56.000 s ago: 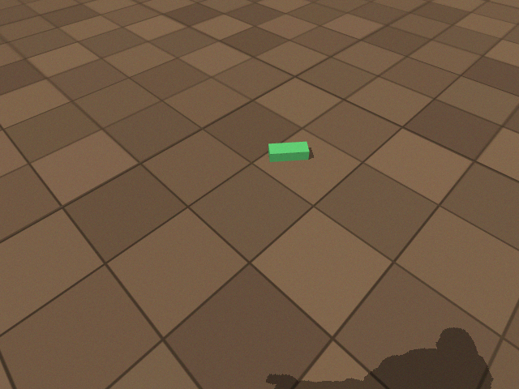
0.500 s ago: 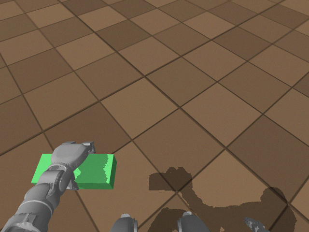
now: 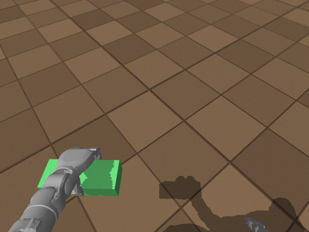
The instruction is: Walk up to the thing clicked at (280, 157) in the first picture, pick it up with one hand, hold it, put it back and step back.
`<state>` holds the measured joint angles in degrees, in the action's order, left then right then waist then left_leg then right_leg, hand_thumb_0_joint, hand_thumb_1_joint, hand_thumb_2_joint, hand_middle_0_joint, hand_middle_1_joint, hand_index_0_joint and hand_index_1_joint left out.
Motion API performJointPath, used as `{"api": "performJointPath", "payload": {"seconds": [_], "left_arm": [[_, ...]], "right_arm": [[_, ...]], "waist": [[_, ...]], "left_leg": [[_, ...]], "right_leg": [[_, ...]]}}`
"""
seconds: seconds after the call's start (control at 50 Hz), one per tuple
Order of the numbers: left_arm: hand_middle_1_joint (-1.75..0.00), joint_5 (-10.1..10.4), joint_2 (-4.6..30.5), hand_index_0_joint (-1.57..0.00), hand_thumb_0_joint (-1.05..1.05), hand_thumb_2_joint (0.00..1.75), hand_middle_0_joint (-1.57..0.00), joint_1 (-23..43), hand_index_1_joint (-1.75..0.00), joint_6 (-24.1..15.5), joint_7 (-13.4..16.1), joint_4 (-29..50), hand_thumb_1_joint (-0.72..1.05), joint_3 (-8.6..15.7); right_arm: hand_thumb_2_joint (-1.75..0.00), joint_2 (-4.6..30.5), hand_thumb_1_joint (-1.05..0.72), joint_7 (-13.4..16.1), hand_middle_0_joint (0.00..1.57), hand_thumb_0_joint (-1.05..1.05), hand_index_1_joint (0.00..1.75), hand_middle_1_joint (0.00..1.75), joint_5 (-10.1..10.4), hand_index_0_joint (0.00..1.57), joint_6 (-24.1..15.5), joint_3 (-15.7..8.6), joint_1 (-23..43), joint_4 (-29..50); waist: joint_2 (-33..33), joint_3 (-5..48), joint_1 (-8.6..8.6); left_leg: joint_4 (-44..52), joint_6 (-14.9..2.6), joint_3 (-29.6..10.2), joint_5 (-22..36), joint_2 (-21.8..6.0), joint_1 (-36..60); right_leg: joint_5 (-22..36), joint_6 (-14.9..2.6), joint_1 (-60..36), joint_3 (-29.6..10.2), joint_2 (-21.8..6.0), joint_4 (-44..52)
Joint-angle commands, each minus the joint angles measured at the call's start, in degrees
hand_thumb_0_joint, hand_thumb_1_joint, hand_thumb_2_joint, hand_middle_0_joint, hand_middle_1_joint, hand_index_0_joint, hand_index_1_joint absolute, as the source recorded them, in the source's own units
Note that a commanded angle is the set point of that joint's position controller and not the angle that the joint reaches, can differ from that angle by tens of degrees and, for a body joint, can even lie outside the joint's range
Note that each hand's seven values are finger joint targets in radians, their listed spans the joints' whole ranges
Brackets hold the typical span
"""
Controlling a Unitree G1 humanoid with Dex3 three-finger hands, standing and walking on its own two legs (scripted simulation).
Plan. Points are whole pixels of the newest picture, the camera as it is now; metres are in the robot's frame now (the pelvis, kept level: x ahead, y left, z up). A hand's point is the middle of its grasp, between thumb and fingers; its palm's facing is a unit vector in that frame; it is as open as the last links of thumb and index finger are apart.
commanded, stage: hold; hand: left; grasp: from above
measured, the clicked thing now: (83, 177) +0.31 +0.23 -0.11
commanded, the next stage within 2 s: crouch in 1.70 s
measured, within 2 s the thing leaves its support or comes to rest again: neither
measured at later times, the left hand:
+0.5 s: hand (83, 174) +0.30 +0.21 -0.04, palm faces -0.48 -0.01 -0.88, open 11.6 cm
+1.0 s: hand (82, 179) +0.27 +0.20 -0.02, palm faces -0.48 -0.01 -0.88, open 11.6 cm
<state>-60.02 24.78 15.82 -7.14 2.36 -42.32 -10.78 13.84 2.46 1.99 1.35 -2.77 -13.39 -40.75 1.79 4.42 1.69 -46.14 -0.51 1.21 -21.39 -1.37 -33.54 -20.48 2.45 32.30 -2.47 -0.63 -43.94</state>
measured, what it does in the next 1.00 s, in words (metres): stands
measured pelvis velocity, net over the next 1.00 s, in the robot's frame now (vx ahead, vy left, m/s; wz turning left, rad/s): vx -0.01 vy -0.02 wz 0.00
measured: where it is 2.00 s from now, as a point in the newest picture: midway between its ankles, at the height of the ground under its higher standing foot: outside the picture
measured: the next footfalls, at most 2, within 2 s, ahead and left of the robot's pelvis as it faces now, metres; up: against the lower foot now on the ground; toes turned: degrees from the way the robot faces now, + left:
none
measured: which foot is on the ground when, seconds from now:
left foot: down 0.00-1.00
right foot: down 0.00-1.00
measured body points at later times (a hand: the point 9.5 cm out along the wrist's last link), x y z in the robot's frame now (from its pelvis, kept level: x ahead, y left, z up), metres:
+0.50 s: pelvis +0.00 -0.01 +0.01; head +0.03 -0.03 +0.46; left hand +0.32 +0.21 +0.01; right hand +0.13 -0.28 -0.11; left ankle +0.02 +0.11 -0.71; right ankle +0.01 -0.15 -0.71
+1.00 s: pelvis -0.01 -0.02 +0.02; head +0.00 -0.04 +0.47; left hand +0.29 +0.20 +0.03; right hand +0.13 -0.28 -0.10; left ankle +0.02 +0.11 -0.71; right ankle +0.01 -0.15 -0.71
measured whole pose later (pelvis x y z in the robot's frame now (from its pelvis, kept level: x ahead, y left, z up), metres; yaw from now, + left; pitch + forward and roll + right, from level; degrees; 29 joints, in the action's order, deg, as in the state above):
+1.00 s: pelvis -0.01 -0.02 +0.02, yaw +0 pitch +2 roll +0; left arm -58.2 24.4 12.2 -8.0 -2.1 -36.4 -11.3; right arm 14.8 3.6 2.4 4.0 -2.0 -10.8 -39.2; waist 2.7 1.2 0.4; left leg -34.8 0.5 1.4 -15.6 -1.3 -21.4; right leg -16.1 1.4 21.5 -2.5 -0.6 -35.3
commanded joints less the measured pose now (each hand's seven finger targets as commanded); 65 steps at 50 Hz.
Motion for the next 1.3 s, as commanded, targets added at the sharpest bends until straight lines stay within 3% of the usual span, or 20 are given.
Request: {"api": "performJointPath", "payload": {"seconds": [0.0,0.06,0.12,0.18,0.22,0.32,0.36,0.5,0.52,0.64,0.8,0.82,0.84,0.92,0.94,1.12,1.14,1.2,1.24,1.28], "left_arm": [[-1.09,1.3,13.4,-0.85,0.0,1.13,-0.8,18.8,-1.04,0.0,1.5,12.7,0.54,6.5],[-1.08,1.4,11.9,-0.85,0.0,1.09,-0.79,17.7,-1.03,-0.2,0.4,13.1,0.55,5.3],[-1.07,2.0,13.5,-0.85,0.0,1.12,-0.8,17.2,-1.02,-0.6,-0.2,14.5,0.55,7.0],[-1.07,1.7,12.2,-0.86,0.0,1.11,-0.81,17.3,-1.02,-0.9,-0.3,14.7,0.55,5.8],[-1.05,1.9,13.5,-0.86,0.0,1.12,-0.82,18.0,-1.01,-1.1,0.0,15.9,0.56,7.4],[-1.06,0.9,12.8,-0.87,0.0,1.15,-0.83,17.7,-1.02,-0.7,0.7,16.3,0.56,6.7],[-1.06,0.8,13.4,-0.85,0.0,1.16,-0.82,16.7,-1.02,-0.4,1.0,15.2,0.54,7.8],[-1.06,1.1,13.4,-0.85,0.0,1.14,-0.81,17.7,-1.02,0.0,0.5,17.3,0.54,7.0],[-1.07,1.2,12.1,-0.84,0.0,1.13,-0.8,16.3,-1.03,0.3,0.3,15.7,0.52,6.3],[-1.06,2.1,13.4,-0.85,0.0,1.09,-0.8,16.3,-1.02,0.4,-0.5,16.6,0.54,7.1],[-1.1,2.6,12.9,-0.89,0.0,1.1,-0.84,18.0,-1.04,-0.8,-1.9,19.7,0.6,6.0],[-1.12,3.0,14.4,-0.9,0.0,1.1,-0.84,18.5,-1.06,-0.9,-1.6,19.9,0.61,7.7],[-1.11,2.7,13.5,-0.89,0.0,1.11,-0.84,17.1,-1.05,-0.7,-1.6,18.1,0.6,6.9],[-1.08,2.7,14.3,-0.91,0.0,1.11,-0.86,17.1,-1.03,-0.9,-1.3,18.0,0.61,7.8],[-1.08,2.6,13.4,-0.91,0.0,1.13,-0.87,17.1,-1.03,-0.9,-1.5,18.0,0.6,6.9],[-1.1,3.1,13.9,-0.93,0.0,1.13,-0.88,19.3,-1.06,-0.9,-2.6,20.0,0.64,6.6],[-1.09,3.3,15.0,-0.93,0.0,1.13,-0.89,19.1,-1.05,-0.9,-2.6,19.4,0.64,7.7],[-1.06,3.8,13.6,-0.92,0.0,1.1,-0.88,18.2,-1.02,-1.2,-3.7,19.7,0.63,6.5],[-1.07,3.8,13.6,-0.9,0.0,1.1,-0.85,13.6,-1.02,-1.1,-4.1,17.1,0.6,7.3],[-1.05,3.7,14.1,-0.9,0.0,1.1,-0.86,16.4,-1.01,-1.7,-4.4,19.0,0.59,6.9]], "right_arm": [[-0.89,8.7,-0.9,0.7,0.2,0.0,0.3,0.3,0.1,0.2,-1.3,-3.1,0.5,6.9],[-0.89,8.6,-0.9,0.9,0.2,0.0,0.3,0.3,0.0,0.2,-1.0,-3.0,0.7,6.7],[-0.89,9.0,-0.9,0.9,0.2,0.0,0.3,0.3,0.0,0.2,-0.6,-3.3,0.7,7.3],[-0.89,8.6,-0.9,1.0,0.2,0.0,0.3,0.3,0.0,0.2,-0.4,-2.9,1.4,7.6],[-0.89,8.8,-0.9,1.1,0.2,0.0,0.3,0.3,-0.1,0.2,-0.2,-3.0,1.6,8.0],[-0.89,8.8,-0.9,0.9,0.2,0.0,0.3,0.3,0.0,0.2,0.2,-2.9,2.4,8.6],[-0.89,8.9,-0.9,1.0,0.2,0.0,0.3,0.3,-0.1,0.2,0.4,-2.9,2.2,8.4],[-0.89,8.8,-0.9,1.0,0.2,0.0,0.3,0.3,0.1,0.2,0.8,-2.9,4.0,9.1],[-0.9,8.6,-0.9,1.0,0.2,0.0,0.3,0.3,0.1,0.2,0.9,-2.6,3.8,8.8],[-0.89,8.7,-0.9,1.3,0.2,0.0,0.3,0.3,0.3,0.2,0.9,-2.4,5.3,9.4],[-0.9,8.4,-0.9,1.7,0.2,0.0,0.3,0.3,0.5,0.2,0.6,-1.8,6.7,10.2],[-0.9,8.6,-0.9,1.8,0.2,0.0,0.3,0.3,0.5,0.2,0.5,-1.9,7.0,10.0],[-0.9,8.5,-0.9,1.8,0.2,0.0,0.3,0.3,0.4,0.2,0.4,-1.7,7.0,9.7],[-0.9,8.5,-0.9,1.9,0.2,0.0,0.3,0.3,0.5,0.2,0.3,-1.7,7.1,9.4],[-0.9,8.5,-0.9,2.0,0.2,0.0,0.3,0.3,0.5,0.2,0.3,-1.6,7.0,9.3],[-0.9,8.4,-0.91,2.1,0.2,0.0,0.3,0.3,0.5,0.2,0.3,-1.3,8.2,9.4],[-0.9,8.4,-0.91,2.2,0.2,0.0,0.3,0.3,0.5,0.2,0.3,-1.3,8.3,9.4],[-0.9,8.3,-0.9,2.2,0.2,0.0,0.3,0.3,0.6,0.2,0.3,-1.1,8.3,9.6],[-0.9,8.3,-0.91,2.2,0.2,0.0,0.3,0.3,0.7,0.2,0.4,-1.1,8.5,9.8],[-0.9,8.2,-0.91,2.3,0.2,0.0,0.3,0.3,0.6,0.2,0.4,-1.0,8.6,10.0]], "waist": [[2.5,17.6,-0.43],[1.4,17.2,0.2],[2.4,18.0,-0.4],[1.4,16.0,-0.02],[1.0,17.0,-0.15],[0.4,16.3,-0.61],[0.3,16.5,-0.82],[0.8,15.7,-1.13],[-0.3,14.3,-0.58],[0.7,12.0,-1.22],[-0.1,12.8,-1.16],[0.0,13.2,-1.48],[-0.7,12.0,-0.97],[0.1,12.1,-1.46],[-0.9,12.1,-0.9],[0.4,12.0,-1.5],[0.9,11.4,-1.84],[1.3,10.8,-1.58],[-0.6,9.6,-2.07],[0.5,10.2,-1.91]], "left_leg": [[7.9,0.87,-0.9,18.0,1.5,15.5],[7.8,0.69,-0.9,20.3,1.4,15.8],[8.3,0.82,-0.9,22.4,1.3,17.2],[8.7,0.61,-0.7,21.1,1.6,16.5],[8.9,0.44,-0.6,20.9,1.7,17.0],[9.5,0.36,-0.4,20.6,2.0,17.6],[9.5,0.24,-0.1,21.4,2.2,17.7],[11.4,0.15,0.1,18.2,2.4,19.0],[11.5,-0.02,0.2,17.5,2.5,18.5],[13.7,0.09,0.2,13.8,2.4,18.6],[14.7,-0.22,0.5,13.7,2.5,20.4],[14.8,-0.18,0.5,13.3,2.6,20.7],[15.0,-0.23,0.5,12.8,2.5,20.5],[15.5,-0.12,0.6,13.6,2.4,21.2],[15.6,-0.29,0.5,14.0,2.4,21.5],[17.2,-0.08,0.5,14.1,2.3,23.0],[17.6,0.03,0.5,12.9,2.3,22.6],[18.8,0.07,0.2,12.0,1.9,23.0],[18.7,-0.02,0.0,13.1,1.9,22.2],[18.8,0.03,0.2,13.7,2.1,22.8]], "right_leg": [[13.9,-3.13,-6.5,2.8,3.2,6.4],[16.2,-2.95,-7.1,2.6,3.2,6.6],[17.1,-3.07,-7.9,2.9,3.2,6.9],[17.1,-2.94,-7.9,2.5,3.1,7.6],[17.5,-2.71,-9.0,2.3,2.9,8.1],[17.5,-2.58,-9.9,2.1,2.7,8.8],[18.8,-2.38,-10.6,1.9,2.4,9.0],[15.4,-2.35,-11.2,1.8,2.4,10.9],[15.0,-2.2,-11.1,1.7,2.3,11.2],[11.1,-2.4,-11.3,1.8,2.4,13.0],[11.0,-2.31,-12.5,1.3,2.3,14.3],[10.3,-2.27,-12.8,1.4,2.3,14.6],[9.9,-2.24,-12.7,1.4,2.3,14.8],[10.7,-2.29,-13.0,1.5,2.4,15.0],[11.2,-2.21,-13.2,1.4,2.3,15.1],[10.8,-2.43,-14.3,1.6,2.5,16.5],[9.7,-2.55,-14.3,1.7,2.5,16.8],[9.1,-2.82,-14.3,1.7,2.7,16.9],[9.6,-2.78,-15.1,2.0,2.7,16.9],[10.3,-2.85,-15.5,1.7,2.5,17.1]]}}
